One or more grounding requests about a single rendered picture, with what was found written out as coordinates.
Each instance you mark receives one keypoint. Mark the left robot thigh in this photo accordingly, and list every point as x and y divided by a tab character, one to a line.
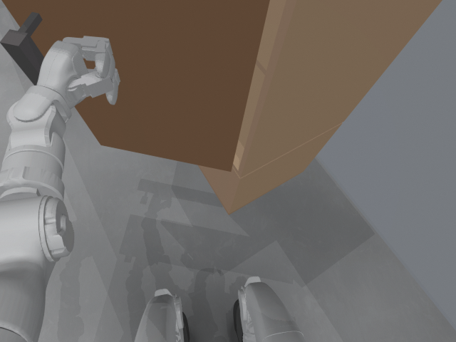
161	319

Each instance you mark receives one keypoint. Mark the handle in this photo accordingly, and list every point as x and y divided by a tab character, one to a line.
23	50

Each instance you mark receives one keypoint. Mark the robot thigh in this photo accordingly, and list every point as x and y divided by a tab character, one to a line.
271	319
161	319

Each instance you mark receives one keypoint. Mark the cupboard door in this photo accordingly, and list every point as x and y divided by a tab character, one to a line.
185	69

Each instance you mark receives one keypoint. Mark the left robot hand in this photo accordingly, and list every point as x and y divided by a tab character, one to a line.
64	70

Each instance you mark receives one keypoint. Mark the robot left upper arm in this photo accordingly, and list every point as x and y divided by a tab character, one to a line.
35	233

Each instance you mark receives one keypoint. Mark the right robot thigh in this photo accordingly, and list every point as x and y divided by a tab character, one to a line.
271	319

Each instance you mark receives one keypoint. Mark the robot left forearm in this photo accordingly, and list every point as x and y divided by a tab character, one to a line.
34	160

